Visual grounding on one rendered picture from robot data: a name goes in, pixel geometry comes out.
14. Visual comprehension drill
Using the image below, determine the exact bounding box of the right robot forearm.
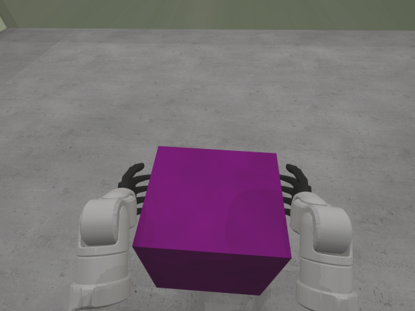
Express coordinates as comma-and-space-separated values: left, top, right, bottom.
290, 192, 359, 311

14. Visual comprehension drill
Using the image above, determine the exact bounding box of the robot right hand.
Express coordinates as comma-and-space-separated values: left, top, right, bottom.
279, 164, 311, 216

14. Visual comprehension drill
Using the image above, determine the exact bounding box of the carton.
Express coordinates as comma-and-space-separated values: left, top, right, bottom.
132, 146, 292, 295

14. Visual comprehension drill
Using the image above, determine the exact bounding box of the left robot forearm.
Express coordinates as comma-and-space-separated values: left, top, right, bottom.
67, 188, 137, 311

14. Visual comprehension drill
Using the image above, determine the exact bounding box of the robot left hand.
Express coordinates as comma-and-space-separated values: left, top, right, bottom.
118, 163, 151, 215

